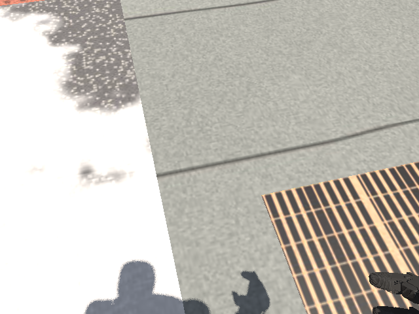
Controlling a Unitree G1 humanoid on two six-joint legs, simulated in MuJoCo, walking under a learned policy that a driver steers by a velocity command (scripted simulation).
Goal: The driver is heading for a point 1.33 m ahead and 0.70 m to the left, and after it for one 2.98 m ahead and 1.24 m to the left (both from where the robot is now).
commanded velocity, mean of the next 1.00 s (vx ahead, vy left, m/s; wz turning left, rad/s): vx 0.46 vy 0.00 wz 0.37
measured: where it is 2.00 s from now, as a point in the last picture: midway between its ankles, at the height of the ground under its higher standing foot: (194, 243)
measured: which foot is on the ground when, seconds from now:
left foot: down 0.00-0.46, up 0.48-0.90, down 0.92-1.00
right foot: up 0.00-0.42, down 0.44-0.94, up 0.96-1.00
